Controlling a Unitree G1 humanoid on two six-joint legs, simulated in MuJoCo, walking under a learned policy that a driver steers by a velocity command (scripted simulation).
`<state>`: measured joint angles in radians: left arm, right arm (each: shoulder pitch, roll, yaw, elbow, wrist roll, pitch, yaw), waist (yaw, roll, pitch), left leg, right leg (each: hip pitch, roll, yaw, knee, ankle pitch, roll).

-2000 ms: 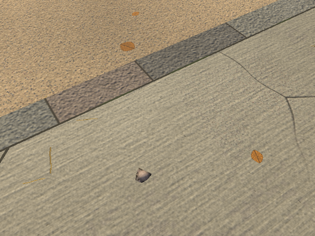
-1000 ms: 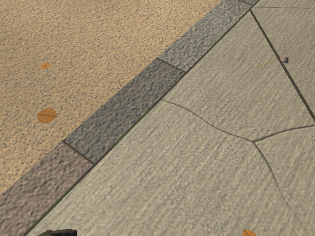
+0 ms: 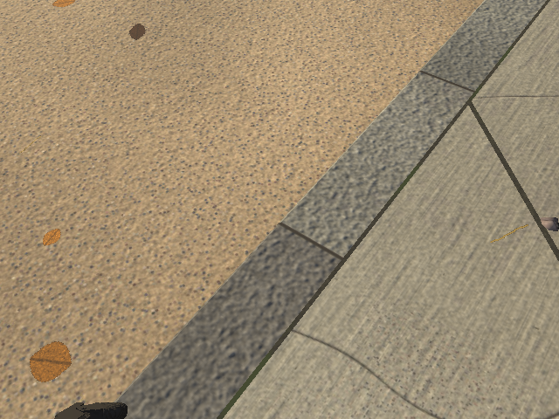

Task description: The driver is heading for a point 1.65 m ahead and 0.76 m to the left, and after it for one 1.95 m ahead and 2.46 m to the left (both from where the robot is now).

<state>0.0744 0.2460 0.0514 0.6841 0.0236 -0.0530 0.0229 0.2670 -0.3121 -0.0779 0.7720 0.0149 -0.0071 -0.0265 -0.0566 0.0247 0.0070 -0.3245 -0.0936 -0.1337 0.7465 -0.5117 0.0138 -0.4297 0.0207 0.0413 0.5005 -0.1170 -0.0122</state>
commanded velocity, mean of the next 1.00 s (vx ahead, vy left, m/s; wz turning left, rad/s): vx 0.02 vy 0.00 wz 0.51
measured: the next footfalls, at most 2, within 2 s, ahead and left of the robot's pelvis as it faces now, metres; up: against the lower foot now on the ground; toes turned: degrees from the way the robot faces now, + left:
left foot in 0.36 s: +0.03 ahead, +0.14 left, +0.00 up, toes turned +16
right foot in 0.84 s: +0.11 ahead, -0.07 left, +0.00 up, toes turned +33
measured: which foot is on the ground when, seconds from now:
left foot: up 0.00-0.34, down 0.36-0.86, up 0.88-1.00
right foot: down 0.00-0.36, up 0.38-0.82, down 0.84-1.00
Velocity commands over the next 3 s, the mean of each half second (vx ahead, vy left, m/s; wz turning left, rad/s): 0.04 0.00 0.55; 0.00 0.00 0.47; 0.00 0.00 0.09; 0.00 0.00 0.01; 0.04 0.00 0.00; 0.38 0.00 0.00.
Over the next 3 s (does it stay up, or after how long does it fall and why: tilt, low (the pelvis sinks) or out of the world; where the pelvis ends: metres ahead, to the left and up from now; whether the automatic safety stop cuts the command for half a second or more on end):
stays up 0.17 0.13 0.00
